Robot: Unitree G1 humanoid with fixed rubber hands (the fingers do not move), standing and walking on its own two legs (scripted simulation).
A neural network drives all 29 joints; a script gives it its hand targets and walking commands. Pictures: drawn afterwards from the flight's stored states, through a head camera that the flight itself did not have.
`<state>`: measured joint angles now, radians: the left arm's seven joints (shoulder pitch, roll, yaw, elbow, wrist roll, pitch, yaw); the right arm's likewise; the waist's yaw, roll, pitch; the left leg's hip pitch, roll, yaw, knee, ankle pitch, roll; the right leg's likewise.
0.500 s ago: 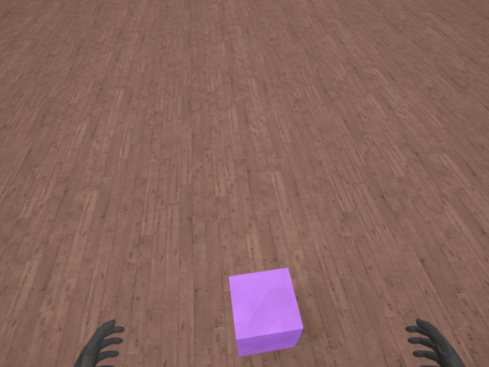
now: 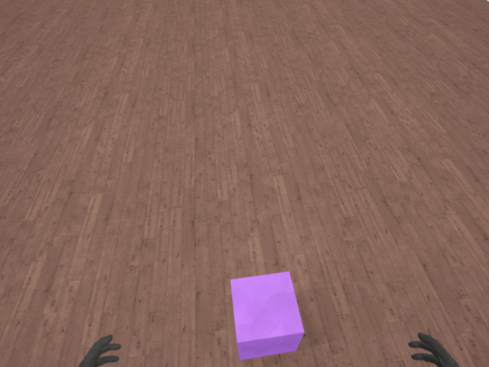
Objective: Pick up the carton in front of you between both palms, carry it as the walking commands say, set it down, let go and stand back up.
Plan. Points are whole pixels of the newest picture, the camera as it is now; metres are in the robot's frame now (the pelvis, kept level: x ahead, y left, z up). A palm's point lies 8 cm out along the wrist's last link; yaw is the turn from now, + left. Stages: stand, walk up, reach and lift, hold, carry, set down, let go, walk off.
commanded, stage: stand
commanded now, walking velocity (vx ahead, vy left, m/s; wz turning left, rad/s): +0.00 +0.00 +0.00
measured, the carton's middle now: (264, 316) +0.39 -0.03 -0.65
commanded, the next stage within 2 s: none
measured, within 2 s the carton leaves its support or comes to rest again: neither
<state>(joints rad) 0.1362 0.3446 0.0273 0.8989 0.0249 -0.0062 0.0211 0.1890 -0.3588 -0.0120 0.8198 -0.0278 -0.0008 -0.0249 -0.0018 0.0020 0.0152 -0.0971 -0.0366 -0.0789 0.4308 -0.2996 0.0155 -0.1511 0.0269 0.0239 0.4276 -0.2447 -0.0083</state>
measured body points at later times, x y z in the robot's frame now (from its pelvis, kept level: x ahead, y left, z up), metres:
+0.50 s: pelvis -0.02 +0.00 +0.00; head -0.02 +0.00 +0.45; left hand +0.09 +0.31 -0.11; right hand +0.08 -0.31 -0.11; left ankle -0.04 +0.11 -0.74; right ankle -0.01 -0.11 -0.74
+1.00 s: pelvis -0.02 +0.00 +0.01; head -0.02 +0.00 +0.46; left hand +0.08 +0.31 -0.11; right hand +0.07 -0.32 -0.11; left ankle -0.04 +0.11 -0.74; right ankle -0.01 -0.11 -0.74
